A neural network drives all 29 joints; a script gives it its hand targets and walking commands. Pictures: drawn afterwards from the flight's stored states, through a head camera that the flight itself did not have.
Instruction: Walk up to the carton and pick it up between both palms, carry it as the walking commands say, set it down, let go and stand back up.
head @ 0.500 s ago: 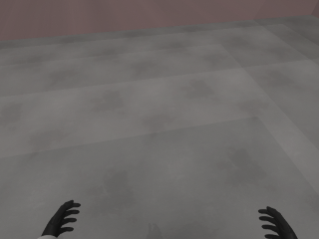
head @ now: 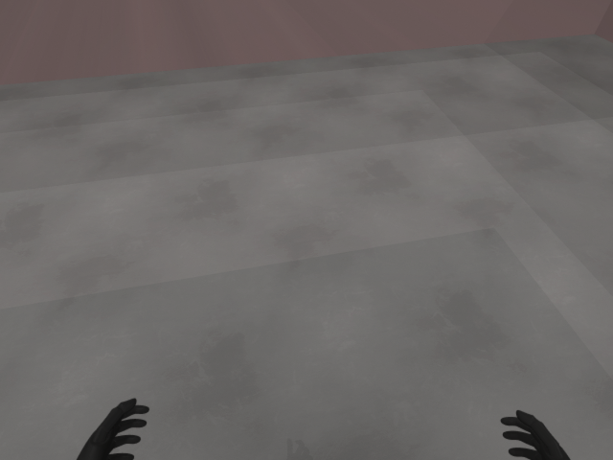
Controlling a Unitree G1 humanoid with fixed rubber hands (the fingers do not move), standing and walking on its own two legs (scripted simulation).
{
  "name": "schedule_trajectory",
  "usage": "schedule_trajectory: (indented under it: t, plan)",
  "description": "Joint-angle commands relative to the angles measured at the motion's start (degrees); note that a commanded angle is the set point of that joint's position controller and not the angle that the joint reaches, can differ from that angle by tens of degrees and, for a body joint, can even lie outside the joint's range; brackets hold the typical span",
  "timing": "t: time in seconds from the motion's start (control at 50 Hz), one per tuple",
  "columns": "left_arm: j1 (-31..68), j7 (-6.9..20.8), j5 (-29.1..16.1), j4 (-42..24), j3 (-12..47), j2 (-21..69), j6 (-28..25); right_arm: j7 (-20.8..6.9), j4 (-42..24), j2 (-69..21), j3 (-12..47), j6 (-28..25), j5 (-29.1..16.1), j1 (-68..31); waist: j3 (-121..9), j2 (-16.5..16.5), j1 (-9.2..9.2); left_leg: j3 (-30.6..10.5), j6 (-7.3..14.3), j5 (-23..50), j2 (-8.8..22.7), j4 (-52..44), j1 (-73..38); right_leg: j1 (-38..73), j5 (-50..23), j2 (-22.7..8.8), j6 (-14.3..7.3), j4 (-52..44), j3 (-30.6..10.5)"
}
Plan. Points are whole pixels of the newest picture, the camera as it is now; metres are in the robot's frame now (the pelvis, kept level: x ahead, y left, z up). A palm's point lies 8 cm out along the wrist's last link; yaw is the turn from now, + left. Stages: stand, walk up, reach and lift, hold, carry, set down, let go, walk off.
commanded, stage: stand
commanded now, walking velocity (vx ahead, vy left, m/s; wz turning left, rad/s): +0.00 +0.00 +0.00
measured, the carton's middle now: out of the picture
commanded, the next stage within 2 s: walk up in 0.60 s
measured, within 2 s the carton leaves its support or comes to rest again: neither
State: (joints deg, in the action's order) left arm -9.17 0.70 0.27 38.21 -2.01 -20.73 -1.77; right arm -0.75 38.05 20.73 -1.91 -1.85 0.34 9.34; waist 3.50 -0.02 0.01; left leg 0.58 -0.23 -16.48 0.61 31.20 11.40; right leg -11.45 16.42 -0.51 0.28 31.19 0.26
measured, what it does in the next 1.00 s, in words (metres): stands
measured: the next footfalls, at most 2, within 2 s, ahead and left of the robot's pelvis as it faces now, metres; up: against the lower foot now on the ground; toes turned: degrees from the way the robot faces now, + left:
left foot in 1.26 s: -0.05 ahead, +0.09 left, +0.00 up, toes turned +24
right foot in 1.68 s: +0.02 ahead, -0.15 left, +0.00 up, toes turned +25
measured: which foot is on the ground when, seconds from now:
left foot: down 0.00-0.96, up 0.98-1.00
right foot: down 0.00-1.00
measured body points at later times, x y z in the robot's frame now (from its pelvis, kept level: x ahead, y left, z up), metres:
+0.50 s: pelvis +0.00 +0.00 +0.01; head +0.00 +0.00 +0.46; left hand +0.14 +0.30 -0.08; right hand +0.14 -0.30 -0.08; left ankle +0.01 +0.12 -0.73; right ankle +0.01 -0.12 -0.73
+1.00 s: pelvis -0.02 -0.03 +0.00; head +0.03 -0.04 +0.44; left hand +0.08 +0.27 -0.11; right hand +0.11 -0.32 -0.13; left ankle +0.00 +0.12 -0.72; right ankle +0.02 -0.15 -0.74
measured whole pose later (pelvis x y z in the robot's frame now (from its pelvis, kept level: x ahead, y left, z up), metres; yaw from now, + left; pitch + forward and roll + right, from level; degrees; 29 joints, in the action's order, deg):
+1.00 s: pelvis -0.02 -0.03 +0.00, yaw +9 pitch +0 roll +0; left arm -7.1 -1.0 1.2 45.6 -2.2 -17.0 1.2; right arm -1.3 47.0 19.2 -5.8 3.6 1.3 11.7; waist 5.8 1.8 1.7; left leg -6.5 -1.7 -19.6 -1.2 37.0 20.7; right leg -15.9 11.8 -2.8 1.0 30.2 3.4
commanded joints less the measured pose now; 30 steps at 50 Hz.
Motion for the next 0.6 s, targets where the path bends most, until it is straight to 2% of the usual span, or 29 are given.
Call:
schedule_trajectory:
  t: [0.0, 0.58]
  plan:
    - [2.85, -0.3, -0.07, -3.61, -2.3, -8.93, -0.87, 0.28, -3.55, 8.93, -2.32, -0.85, -0.07, -2.74, -3.91, 0.06, 0.02, -5.04, 1.97, 7.9, 5.35, -6.03, -0.45, 0.46, -8.02, -5.32, -1.93, -5.94, -5.04]
    - [3.33, -0.8, -0.31, 6.65, -1.14, -10.47, -0.5, 0.75, 6.83, 10.48, -1.31, -0.42, -0.36, -3.52, -3.2, 0.09, 0.03, -5.11, 1.66, 9.12, 6.25, -11.26, -2.92, 2.89, -9.24, -6.25, -1.65, -11.16, -5.0]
